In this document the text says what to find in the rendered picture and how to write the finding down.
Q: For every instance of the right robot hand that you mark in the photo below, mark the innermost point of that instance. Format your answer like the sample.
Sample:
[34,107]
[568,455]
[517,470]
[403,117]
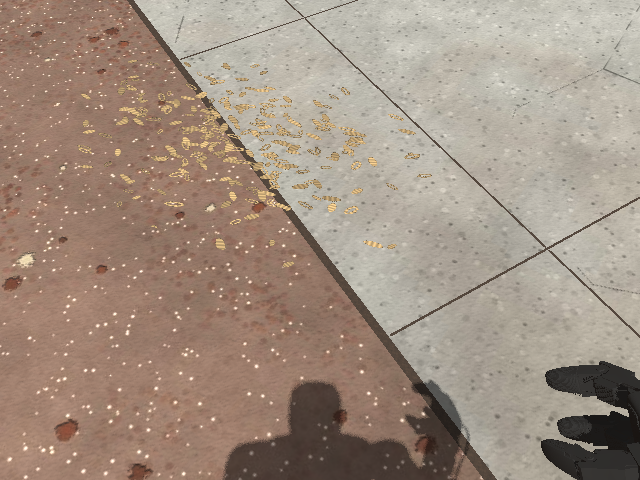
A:
[611,384]

